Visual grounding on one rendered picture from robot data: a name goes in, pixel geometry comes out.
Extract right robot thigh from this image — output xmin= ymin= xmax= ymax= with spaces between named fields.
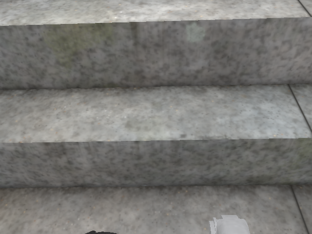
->
xmin=209 ymin=214 xmax=251 ymax=234

